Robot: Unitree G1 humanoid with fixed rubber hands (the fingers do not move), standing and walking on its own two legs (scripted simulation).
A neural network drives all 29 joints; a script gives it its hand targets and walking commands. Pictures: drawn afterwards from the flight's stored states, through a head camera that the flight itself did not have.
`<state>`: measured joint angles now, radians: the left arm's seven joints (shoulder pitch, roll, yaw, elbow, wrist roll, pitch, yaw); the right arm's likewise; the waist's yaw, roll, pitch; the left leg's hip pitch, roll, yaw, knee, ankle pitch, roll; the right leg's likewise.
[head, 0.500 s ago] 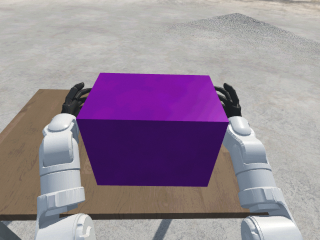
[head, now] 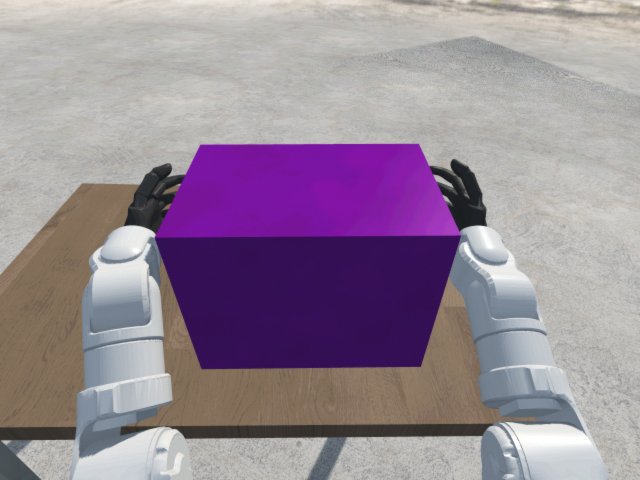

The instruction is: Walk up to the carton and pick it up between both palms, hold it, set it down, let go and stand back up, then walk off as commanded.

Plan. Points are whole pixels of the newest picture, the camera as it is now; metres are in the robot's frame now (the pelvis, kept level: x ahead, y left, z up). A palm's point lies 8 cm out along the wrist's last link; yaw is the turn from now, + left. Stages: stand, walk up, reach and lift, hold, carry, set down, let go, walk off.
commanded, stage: hold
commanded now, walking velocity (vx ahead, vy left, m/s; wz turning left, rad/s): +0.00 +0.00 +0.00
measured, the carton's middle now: (310, 255) +0.37 +0.00 +0.15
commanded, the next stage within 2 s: none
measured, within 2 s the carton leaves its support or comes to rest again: neither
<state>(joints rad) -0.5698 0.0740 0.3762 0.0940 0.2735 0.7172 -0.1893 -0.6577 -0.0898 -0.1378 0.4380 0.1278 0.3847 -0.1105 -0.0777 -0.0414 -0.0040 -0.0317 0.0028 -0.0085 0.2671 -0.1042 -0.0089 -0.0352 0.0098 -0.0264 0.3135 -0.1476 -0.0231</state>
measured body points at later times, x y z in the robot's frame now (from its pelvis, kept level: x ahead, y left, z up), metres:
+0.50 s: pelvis +0.00 +0.00 +0.00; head -0.06 +0.01 +0.45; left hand +0.36 +0.20 +0.20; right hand +0.37 -0.18 +0.20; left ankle +0.04 +0.13 -0.75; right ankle +0.03 -0.10 -0.75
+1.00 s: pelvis +0.01 +0.00 +0.00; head -0.05 +0.01 +0.45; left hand +0.37 +0.20 +0.20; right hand +0.38 -0.18 +0.20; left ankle +0.04 +0.13 -0.75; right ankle +0.03 -0.10 -0.75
